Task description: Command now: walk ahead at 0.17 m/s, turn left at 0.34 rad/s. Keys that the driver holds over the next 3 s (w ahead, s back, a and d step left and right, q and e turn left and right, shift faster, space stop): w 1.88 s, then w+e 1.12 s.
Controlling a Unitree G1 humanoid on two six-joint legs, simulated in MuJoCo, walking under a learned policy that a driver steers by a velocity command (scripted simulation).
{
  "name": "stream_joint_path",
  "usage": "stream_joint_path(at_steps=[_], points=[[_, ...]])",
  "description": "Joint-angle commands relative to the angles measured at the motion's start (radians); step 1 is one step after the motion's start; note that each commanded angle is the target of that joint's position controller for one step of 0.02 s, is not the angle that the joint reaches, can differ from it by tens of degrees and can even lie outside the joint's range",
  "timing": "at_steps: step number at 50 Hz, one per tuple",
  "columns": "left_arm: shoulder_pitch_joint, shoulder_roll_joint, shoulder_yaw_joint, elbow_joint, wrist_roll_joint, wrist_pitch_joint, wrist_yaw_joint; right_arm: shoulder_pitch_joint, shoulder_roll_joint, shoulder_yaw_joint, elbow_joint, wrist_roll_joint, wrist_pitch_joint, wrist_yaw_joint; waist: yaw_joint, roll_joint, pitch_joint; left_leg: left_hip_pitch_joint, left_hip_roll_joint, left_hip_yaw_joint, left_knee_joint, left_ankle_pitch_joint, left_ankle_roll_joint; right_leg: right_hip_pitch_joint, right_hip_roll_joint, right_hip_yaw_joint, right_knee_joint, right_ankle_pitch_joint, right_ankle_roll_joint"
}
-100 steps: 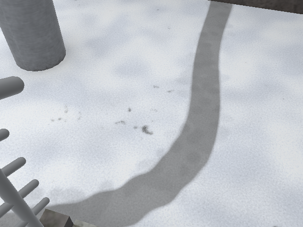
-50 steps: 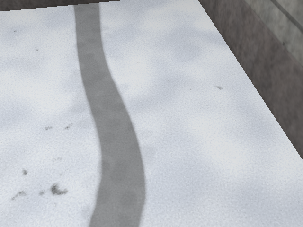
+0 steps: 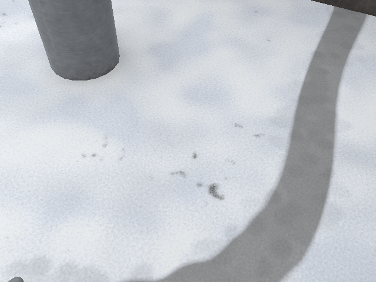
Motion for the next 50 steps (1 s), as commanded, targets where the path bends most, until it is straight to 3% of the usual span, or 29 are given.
stream_joint_path(at_steps=[1, 2, 3, 5, 8, 9, 11, 13, 15, 19, 22, 25, 27, 29, 30, 32, 33, 34, 35, 36, 37, 38, 39, 40, 41, 43, 45, 47, 50], points=[[-0.082, -0.006, -0.011, -0.113, 0.007, -0.043, -0.024, 0.286, -0.264, -0.093, 0.038, -0.012, -0.034, -0.002, -0.1, 0.266, -0.071, 0.519, 0.327, -0.622, -0.233, 0.092, 0.18, -0.578, 0.041, 0.064, 0.39, -0.303, 0.039], [-0.141, 0.086, 0.019, -0.129, -0.032, -0.067, -0.014, 0.329, -0.313, -0.116, 0.069, -0.027, -0.066, 0.012, -0.156, 0.195, -0.058, 0.375, 0.451, -0.864, -0.431, -0.179, 0.308, -0.638, 0.103, 0.285, 0.48, -0.225, 0.03], [-0.162, 0.13, 0.037, -0.13, -0.051, -0.081, 0.0, 0.247, -0.277, -0.11, 0.075, -0.035, -0.092, 0.016, -0.113, 0.178, 0.052, 0.303, 0.412, -0.767, -0.455, -0.268, 0.313, -0.67, 0.074, 0.318, 0.478, -0.1, 0.013], [-0.057, 0.144, 0.057, -0.057, -0.004, -0.072, 0.022, 0.141, -0.163, -0.075, 0.079, -0.011, -0.11, 0.005, -0.033, 0.164, 0.08, 0.187, 0.312, -0.58, -0.454, -0.254, 0.21, -0.581, 0.032, 0.315, 0.484, 0.111, 0.028], [0.086, 0.097, 0.061, 0.019, 0.005, -0.08, -0.004, 0.125, -0.149, -0.075, 0.106, -0.026, -0.149, -0.011, 0.022, 0.151, 0.021, 0.117, 0.207, -0.362, -0.399, 0.101, 0.131, -0.449, 0.033, 0.299, 0.539, 0.368, 0.036], [0.12, 0.116, 0.073, 0.037, 0.012, -0.085, -0.015, 0.156, -0.161, -0.082, 0.134, -0.023, -0.147, -0.03, 0.043, 0.079, -0.011, 0.141, 0.169, -0.275, -0.323, 0.231, 0.061, -0.398, 0.049, 0.327, 0.43, 0.47, 0.034], [0.038, 0.076, 0.063, 0.012, 0.013, -0.093, -0.033, 0.251, -0.154, -0.083, 0.183, -0.011, -0.145, -0.064, 0.003, 0.112, -0.032, 0.205, 0.17, -0.23, -0.257, 0.333, 0.021, -0.426, 0.053, 0.345, 0.321, 0.581, 0.035], [-0.081, 0.045, 0.052, -0.03, 0.01, -0.096, -0.042, 0.335, -0.152, -0.086, 0.222, -0.021, -0.145, -0.079, -0.048, 0.125, -0.003, 0.231, 0.188, -0.219, -0.247, 0.325, 0.024, -0.492, 0.065, 0.333, 0.187, 0.682, 0.043], [-0.113, -0.007, 0.035, -0.058, 0.035, -0.094, -0.048, 0.368, -0.135, -0.079, 0.255, -0.019, -0.139, -0.1, -0.055, 0.159, 0.013, 0.204, 0.189, -0.228, -0.187, 0.312, 0.055, -0.482, 0.059, 0.344, 0.1, 0.755, 0.053], [-0.084, 0.011, 0.028, -0.066, 0.038, -0.092, -0.056, 0.383, -0.166, -0.074, 0.259, -0.019, -0.149, -0.11, -0.049, 0.113, 0.055, 0.094, 0.225, -0.299, -0.09, 0.185, 0.127, -0.482, 0.056, 0.368, 0.087, 0.801, 0.038], [-0.185, 0.016, 0.02, -0.109, 0.031, -0.122, -0.079, 0.383, -0.133, -0.056, 0.268, -0.014, -0.166, -0.096, -0.073, 0.093, 0.11, 0.079, 0.247, -0.361, -0.003, 0.08, 0.173, -0.564, 0.022, 0.359, 0.068, 0.811, 0.021], [-0.286, -0.013, 0.003, -0.138, 0.01, -0.148, -0.113, 0.417, -0.161, -0.06, 0.277, -0.009, -0.155, -0.099, -0.141, 0.109, 0.143, 0.073, 0.216, -0.365, 0.058, 0.048, 0.171, -0.529, 0.043, 0.297, -0.06, 0.749, 0.029], [-0.318, -0.03, -0.008, -0.138, -0.014, -0.153, -0.127, 0.413, -0.165, -0.065, 0.283, 0.011, -0.139, -0.108, -0.168, 0.118, 0.153, 0.048, 0.204, -0.343, 0.106, 0.096, 0.163, -0.421, 0.045, 0.267, -0.167, 0.71, 0.03], [-0.285, -0.012, 0.001, -0.124, -0.021, -0.148, -0.123, 0.387, -0.192, -0.077, 0.295, 0.009, -0.13, -0.106, -0.159, 0.124, 0.142, 0.042, 0.214, -0.344, 0.158, 0.226, 0.143, -0.287, 0.038, 0.249, -0.231, 0.629, 0.005], [-0.16, 0.015, 0.02, -0.088, -0.039, -0.144, -0.106, 0.337, -0.207, -0.089, 0.313, -0.004, -0.134, -0.104, -0.08, 0.167, 0.098, 0.03, 0.232, -0.35, 0.266, 0.242, 0.12, -0.144, -0.021, 0.288, -0.278, 0.654, -0.031], [0.266, 0.117, 0.069, 0.076, -0.001, -0.141, -0.079, 0.309, -0.129, -0.072, 0.349, -0.01, -0.174, -0.067, 0.115, 0.046, -0.108, -0.111, 0.072, -0.172, 0.803, 0.292, 0.037, 0.401, 0.031, 0.152, -0.33, 0.828, -0.076], [0.397, 0.132, 0.057, 0.142, 0.028, -0.153, -0.082, 0.44, -0.009, -0.049, 0.375, -0.018, -0.197, -0.04, 0.097, -0.226, -0.214, -0.54, -0.057, -0.171, 1.312, -0.528, -0.015, 0.809, -0.086, 0.27, -0.003, 1.131, -0.151], [0.382, 0.101, 0.046, 0.134, 0.026, -0.144, -0.086, 0.499, -0.057, -0.04, 0.362, 0.014, -0.222, -0.032, 0.084, -0.271, -0.323, -0.672, -0.011, -0.256, 1.44, -0.506, -0.04, 0.855, -0.175, 0.416, 0.066, 1.126, -0.209], [0.363, 0.096, 0.047, 0.133, 0.015, -0.135, -0.083, 0.411, -0.115, -0.058, 0.309, 0.016, -0.231, -0.041, 0.099, -0.217, -0.342, -0.719, 0.002, -0.225, 1.405, -0.427, -0.062, 0.781, -0.215, 0.534, -0.099, 0.912, -0.265], [0.283, 0.147, 0.056, 0.162, 0.002, -0.125, -0.074, 0.315, -0.086, -0.045, 0.216, 0.023, -0.227, -0.06, 0.026, -0.148, -0.297, -0.789, 0.041, -0.112, 1.367, -0.277, -0.08, 0.673, -0.264, 0.705, -0.287, 0.398, -0.321], [0.163, 0.084, 0.038, 0.126, 0.003, -0.12, -0.067, 0.216, -0.086, -0.043, 0.191, 0.013, -0.214, -0.081, 0.014, -0.027, -0.19, -0.803, 0.091, -0.066, 1.318, -0.149, -0.059, 0.518, -0.258, 0.744, -0.408, 0.201, -0.32], [0.08, 0.087, 0.028, 0.111, 0.019, -0.132, -0.065, 0.227, -0.078, -0.038, 0.175, 0.023, -0.198, -0.088, -0.048, -0.034, -0.144, -0.727, 0.135, -0.105, 1.223, -0.052, -0.048, 0.347, -0.296, 0.794, -0.436, 0.128, -0.346], [-0.007, 0.018, 0.008, 0.097, 0.011, -0.152, -0.062, 0.19, -0.048, -0.031, 0.18, -0.002, -0.185, -0.08, -0.077, -0.037, -0.054, -0.701, 0.159, -0.159, 1.14, 0.028, -0.028, 0.186, -0.283, 0.733, -0.41, 0.248, -0.311], [-0.06, -0.027, -0.016, 0.087, 0.014, -0.167, -0.066, 0.167, -0.087, -0.048, 0.175, -0.01, -0.176, -0.066, -0.118, -0.021, 0.031, -0.61, 0.185, -0.189, 0.835, 0.156, -0.024, 0.033, -0.183, 0.552, -0.423, 0.364, -0.238], [-0.059, -0.002, -0.009, 0.092, 0.028, -0.173, -0.058, 0.148, -0.084, -0.051, 0.166, -0.029, -0.172, -0.062, -0.109, -0.041, 0.052, -0.458, 0.172, -0.145, 0.618, 0.237, -0.032, -0.083, -0.098, 0.42, -0.485, 0.441, -0.2], [0.013, 0.025, -0.002, 0.129, 0.026, -0.175, -0.021, 0.055, -0.058, -0.042, 0.138, -0.058, -0.18, -0.045, -0.075, -0.078, 0.033, -0.356, 0.145, -0.103, 0.325, 0.42, -0.06, -0.06, -0.045, 0.312, -0.484, 0.67, -0.197], [0.07, 0.059, 0.012, 0.141, -0.002, -0.159, -0.001, -0.02, -0.012, -0.024, 0.114, -0.04, -0.181, -0.021, -0.055, -0.091, -0.007, -0.27, 0.101, -0.068, 0.117, 0.479, -0.063, 0.029, -0.038, 0.278, -0.496, 0.763, -0.181], [0.111, 0.07, 0.018, 0.156, -0.024, -0.162, -0.004, -0.093, -0.033, -0.025, 0.095, -0.035, -0.175, -0.009, -0.021, -0.032, 0.015, -0.28, 0.078, -0.058, -0.003, 0.474, -0.054, 0.136, -0.067, 0.306, -0.516, 0.716, -0.185], [0.211, 0.039, 0.015, 0.205, -0.024, -0.143, -0.011, -0.226, -0.039, -0.027, 0.057, -0.029, -0.168, 0.014, 0.03, -0.008, 0.056, -0.367, 0.065, -0.051, -0.097, 0.446, -0.012, 0.317, -0.1, 0.32, -0.476, 0.66, -0.176]])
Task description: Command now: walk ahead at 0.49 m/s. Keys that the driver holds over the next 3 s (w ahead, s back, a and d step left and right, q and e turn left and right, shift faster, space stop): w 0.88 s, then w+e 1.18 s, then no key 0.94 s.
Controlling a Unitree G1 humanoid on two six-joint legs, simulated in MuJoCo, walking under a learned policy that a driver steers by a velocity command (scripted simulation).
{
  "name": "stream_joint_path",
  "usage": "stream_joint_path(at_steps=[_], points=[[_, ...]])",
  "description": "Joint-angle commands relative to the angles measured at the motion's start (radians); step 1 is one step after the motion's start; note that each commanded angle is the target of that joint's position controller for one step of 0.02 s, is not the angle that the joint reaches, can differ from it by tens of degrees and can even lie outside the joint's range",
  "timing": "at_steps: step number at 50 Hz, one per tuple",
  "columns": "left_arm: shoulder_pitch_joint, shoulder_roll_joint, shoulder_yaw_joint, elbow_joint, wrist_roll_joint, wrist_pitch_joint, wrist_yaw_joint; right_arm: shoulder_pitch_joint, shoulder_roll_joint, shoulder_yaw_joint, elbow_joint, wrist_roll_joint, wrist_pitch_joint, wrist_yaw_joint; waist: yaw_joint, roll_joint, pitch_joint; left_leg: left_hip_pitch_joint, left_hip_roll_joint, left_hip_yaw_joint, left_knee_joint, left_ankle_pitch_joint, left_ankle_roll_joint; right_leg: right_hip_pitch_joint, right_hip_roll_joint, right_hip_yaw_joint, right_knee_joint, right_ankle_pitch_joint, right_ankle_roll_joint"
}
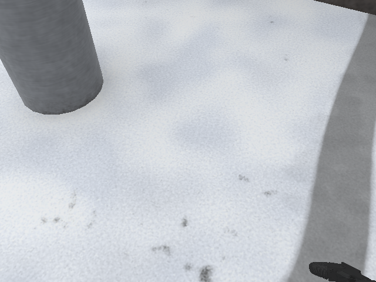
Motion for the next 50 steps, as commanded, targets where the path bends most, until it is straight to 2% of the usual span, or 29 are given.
stream_joint_path(at_steps=[1, 2, 4, 5, 6, 7, 8, 9, 10, 11, 12, 14, 16, 19, 22, 25, 27, 29, 30, 31, 32, 33, 34, 35, 36, 37, 41, 45, 50], points=[[0.099, 0.137, 0.033, -0.003, -0.004, 0.008, 0.003, -0.133, -0.033, -0.003, -0.094, 0.005, -0.01, 0.027, 0.014, -0.079, 0.075, -0.032, -0.025, 0.026, -0.094, -0.026, 0.039, 0.099, -0.312, 0.159, -0.056, 0.575, -0.113], [0.122, 0.132, 0.032, 0.006, 0.013, 0.016, 0.004, -0.153, -0.035, -0.002, -0.11, 0.008, -0.022, 0.033, 0.01, -0.081, 0.08, -0.041, -0.032, 0.021, -0.117, -0.068, 0.052, 0.151, -0.316, 0.17, -0.024, 0.588, -0.113], [0.078, 0.165, 0.041, -0.012, 0.021, 0.026, 0.0, -0.109, -0.067, -0.011, -0.105, 0.006, -0.035, 0.042, -0.037, -0.108, 0.033, 0.102, -0.074, 0.057, -0.155, -0.143, 0.08, 0.157, -0.31, 0.151, 0.058, 0.775, -0.1], [0.024, 0.191, 0.048, -0.031, 0.008, 0.023, 0.001, 0.013, -0.117, -0.033, -0.065, -0.001, -0.029, 0.043, -0.112, -0.113, -0.047, 0.32, -0.105, 0.08, -0.159, -0.112, 0.106, 0.087, -0.279, 0.119, 0.169, 0.938, -0.084], [-0.035, 0.193, 0.045, -0.057, 0.023, 0.02, -0.004, 0.219, -0.183, -0.061, -0.01, -0.012, -0.026, 0.035, -0.203, -0.108, -0.162, 0.644, -0.043, 0.002, -0.102, 0.01, 0.163, -0.084, -0.226, 0.089, 0.383, 0.918, -0.053], [0.061, 0.093, 0.014, -0.069, 0.043, 0.002, -0.013, 0.38, -0.271, -0.081, 0.003, -0.029, -0.029, 0.029, -0.217, 0.069, -0.354, 1.084, 0.236, -0.381, -0.089, 0.048, 0.32, -0.452, -0.091, 0.043, 0.797, 0.452, 0.013], [0.124, 0.077, 0.005, -0.043, 0.035, -0.014, -0.027, 0.419, -0.232, -0.07, 0.02, -0.011, -0.023, 0.024, -0.2, 0.201, -0.483, 1.171, 0.364, -0.708, -0.225, -0.012, 0.398, -0.589, -0.018, 0.152, 1.027, -0.235, 0.029], [0.051, 0.169, 0.034, -0.062, 0.008, -0.022, -0.028, 0.326, -0.177, -0.054, 0.005, -0.001, -0.017, 0.018, -0.188, 0.125, -0.33, 1.04, 0.323, -0.605, -0.261, -0.106, 0.342, -0.679, -0.079, 0.187, 1.091, -0.192, 0.024], [-0.055, 0.186, 0.039, -0.1, -0.002, -0.024, -0.02, 0.229, -0.147, -0.043, -0.013, 0.002, -0.016, 0.012, -0.161, 0.062, -0.185, 0.87, 0.282, -0.459, -0.297, -0.077, 0.303, -0.701, -0.131, 0.144, 1.044, -0.114, 0.021], [-0.109, 0.17, 0.041, -0.115, 0.005, -0.019, -0.012, 0.181, -0.123, -0.033, -0.007, -0.002, -0.023, 0.017, -0.131, -0.01, -0.088, 0.717, 0.237, -0.367, -0.341, 0.0, 0.282, -0.679, -0.163, 0.113, 0.976, -0.065, 0.025], [-0.109, 0.165, 0.049, -0.119, 0.02, -0.009, -0.005, 0.158, -0.106, -0.028, -0.004, -0.006, -0.033, 0.019, -0.095, -0.012, -0.062, 0.63, 0.197, -0.304, -0.376, 0.032, 0.26, -0.625, -0.195, 0.114, 0.909, -0.02, 0.027], [-0.081, 0.113, 0.042, -0.124, -0.006, 0.004, 0.001, 0.155, -0.126, -0.032, 0.018, -0.02, -0.036, 0.015, -0.051, 0.03, -0.062, 0.551, 0.151, -0.228, -0.43, 0.023, 0.253, -0.56, -0.204, 0.089, 0.832, 0.019, 0.038], [-0.115, 0.103, 0.039, -0.134, 0.002, 0.009, 0.005, 0.167, -0.148, -0.037, 0.038, -0.016, -0.038, 0.008, -0.043, 0.027, -0.039, 0.493, 0.141, -0.173, -0.468, 0.042, 0.254, -0.559, -0.215, 0.07, 0.743, 0.077, 0.061], [-0.244, 0.076, 0.025, -0.172, 0.028, 0.012, -0.003, 0.221, -0.162, -0.038, 0.075, 0.001, -0.036, -0.009, -0.075, -0.01, 0.002, 0.463, 0.118, -0.112, -0.489, 0.039, 0.233, -0.554, -0.212, 0.06, 0.524, 0.24, 0.083], [-0.339, 0.078, 0.016, -0.193, 0.018, 0.011, -0.013, 0.271, -0.194, -0.042, 0.105, 0.008, -0.036, -0.011, -0.107, 0.009, 0.017, 0.482, 0.107, -0.08, -0.483, -0.028, 0.209, -0.505, -0.178, 0.046, 0.356, 0.352, 0.084], [-0.428, 0.105, 0.014, -0.218, 0.016, 0.008, -0.026, 0.322, -0.202, -0.043, 0.132, 0.017, -0.032, -0.007, -0.143, 0.027, 0.049, 0.553, 0.15, -0.114, -0.456, -0.101, 0.205, -0.512, -0.164, 0.045, 0.279, 0.34, 0.072], [-0.458, 0.12, 0.015, -0.243, 0.017, 0.0, -0.038, 0.333, -0.218, -0.045, 0.144, 0.023, -0.025, -0.007, -0.137, 0.026, 0.054, 0.61, 0.185, -0.142, -0.419, -0.091, 0.193, -0.507, -0.154, 0.045, 0.238, 0.274, 0.046], [-0.404, 0.142, 0.02, -0.234, 0.017, -0.008, -0.046, 0.317, -0.235, -0.048, 0.148, 0.021, -0.015, -0.009, -0.092, 0.041, 0.029, 0.637, 0.193, -0.14, -0.345, -0.021, 0.167, -0.406, -0.136, 0.027, 0.189, 0.229, 0.015], [-0.315, 0.167, 0.035, -0.204, 0.022, -0.01, -0.044, 0.306, -0.229, -0.045, 0.145, 0.021, -0.01, -0.01, -0.046, 0.034, -0.017, 0.619, 0.159, -0.112, -0.248, 0.102, 0.147, -0.268, -0.107, 0.001, 0.165, 0.223, -0.004], [-0.156, 0.23, 0.06, -0.16, 0.026, -0.012, -0.037, 0.303, -0.194, -0.031, 0.136, 0.012, -0.011, -0.01, 0.014, -0.01, -0.123, 0.534, 0.097, -0.054, -0.039, 0.138, 0.113, -0.033, -0.153, 0.054, 0.178, 0.254, -0.048], [-0.014, 0.334, 0.086, -0.143, 0.041, -0.01, -0.03, 0.359, -0.118, -0.004, 0.105, 0.0, -0.022, -0.008, 0.032, -0.202, -0.279, 0.22, -0.031, 0.037, 0.333, -0.159, 0.041, 0.326, -0.388, 0.394, 0.155, 0.237, -0.172], [0.014, 0.302, 0.077, -0.132, 0.028, -0.004, -0.038, 0.4, -0.104, 0.004, 0.113, 0.011, -0.037, -0.007, 0.029, -0.337, -0.349, 0.009, -0.099, -0.036, 0.536, -0.63, 0.016, 0.429, -0.491, 0.721, 0.006, 0.082, -0.271], [-0.049, 0.23, 0.054, -0.143, 0.02, -0.006, -0.042, 0.345, -0.206, -0.02, 0.107, 0.029, -0.043, -0.004, 0.028, -0.222, -0.223, -0.081, -0.039, -0.087, 0.629, -0.603, 0.024, 0.332, -0.46, 0.647, -0.017, 0.004, -0.233], [-0.12, 0.197, 0.043, -0.161, 0.022, -0.007, -0.042, 0.282, -0.208, -0.022, 0.091, 0.034, -0.045, -0.004, 0.006, -0.166, -0.128, -0.088, 0.01, -0.07, 0.626, -0.508, 0.035, 0.206, -0.418, 0.512, -0.029, 0.037, -0.194], [-0.175, 0.172, 0.035, -0.168, 0.027, -0.011, -0.047, 0.246, -0.193, -0.022, 0.085, 0.023, -0.041, -0.009, -0.017, -0.108, -0.06, -0.063, 0.044, -0.055, 0.574, -0.429, 0.031, 0.089, -0.375, 0.423, -0.063, 0.115, -0.175], [-0.207, 0.146, 0.027, -0.173, 0.032, -0.016, -0.049, 0.235, -0.188, -0.028, 0.082, 0.011, -0.033, -0.015, -0.041, -0.11, -0.028, -0.022, 0.071, -0.06, 0.518, -0.369, 0.028, 0.014, -0.34, 0.359, -0.094, 0.187, -0.159], [-0.186, 0.165, 0.032, -0.148, 0.033, -0.031, -0.047, 0.238, -0.156, -0.031, 0.076, 0.006, -0.003, -0.019, -0.077, -0.108, -0.003, 0.017, 0.083, -0.044, 0.405, -0.255, -0.002, -0.055, -0.3, 0.232, -0.158, 0.399, -0.164], [-0.108, 0.184, 0.036, -0.108, 0.028, -0.021, -0.02, 0.108, -0.133, -0.027, 0.032, -0.003, -0.004, -0.016, -0.049, -0.1, 0.025, -0.026, 0.074, -0.036, 0.202, -0.077, -0.03, -0.035, -0.278, 0.165, -0.174, 0.458, -0.142], [-0.022, 0.208, 0.039, -0.072, 0.012, -0.005, -0.008, -0.071, -0.117, -0.017, -0.02, 0.004, -0.016, 0.01, 0.004, -0.1, 0.081, 0.039, 0.02, -0.021, -0.051, 0.035, -0.04, -0.018, -0.267, 0.17, -0.165, 0.362, -0.132]])
Over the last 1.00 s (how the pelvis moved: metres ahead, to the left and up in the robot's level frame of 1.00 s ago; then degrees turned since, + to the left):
0.46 -0.09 -0.14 1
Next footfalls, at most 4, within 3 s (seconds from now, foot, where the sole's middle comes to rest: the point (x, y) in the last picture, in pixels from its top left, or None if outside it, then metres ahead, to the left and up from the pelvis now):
0.12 left None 0.26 0.10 -0.77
0.62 right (252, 279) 0.50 -0.13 -0.77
1.16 left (191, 199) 0.79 0.09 -0.77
1.70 right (272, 169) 0.96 -0.24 -0.77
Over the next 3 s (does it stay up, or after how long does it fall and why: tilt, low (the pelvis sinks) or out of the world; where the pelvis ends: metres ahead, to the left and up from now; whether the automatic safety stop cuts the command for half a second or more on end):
stays up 1.18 -0.29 0.00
